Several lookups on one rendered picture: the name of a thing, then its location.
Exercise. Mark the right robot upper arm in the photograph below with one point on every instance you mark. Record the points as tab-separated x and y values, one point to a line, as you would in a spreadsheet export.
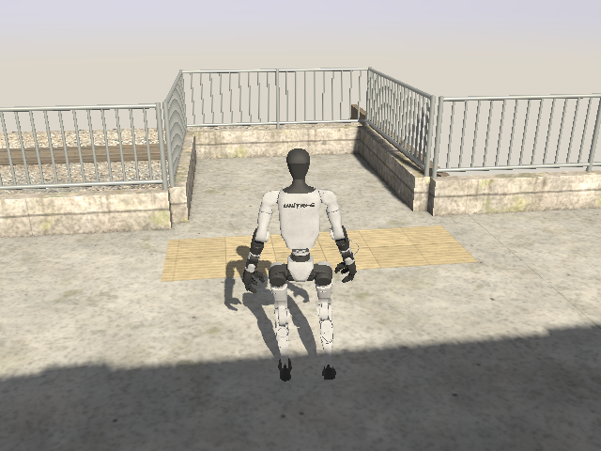
328	198

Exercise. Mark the left robot upper arm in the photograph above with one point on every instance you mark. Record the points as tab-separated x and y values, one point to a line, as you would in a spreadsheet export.
264	216

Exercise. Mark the left robot forearm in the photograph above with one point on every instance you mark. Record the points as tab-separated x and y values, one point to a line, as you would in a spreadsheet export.
254	254

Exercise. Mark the robot left thigh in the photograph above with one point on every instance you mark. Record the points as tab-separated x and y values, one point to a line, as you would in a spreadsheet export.
278	285

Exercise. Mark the robot right hand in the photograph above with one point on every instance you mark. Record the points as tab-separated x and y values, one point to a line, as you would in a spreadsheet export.
346	268

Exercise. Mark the robot left foot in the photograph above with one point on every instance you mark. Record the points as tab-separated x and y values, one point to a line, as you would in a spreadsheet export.
285	372

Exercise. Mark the robot left hand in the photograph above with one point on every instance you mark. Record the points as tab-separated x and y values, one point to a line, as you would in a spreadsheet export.
248	280

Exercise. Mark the right robot forearm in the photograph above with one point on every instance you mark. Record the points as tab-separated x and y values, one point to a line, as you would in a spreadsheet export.
345	249

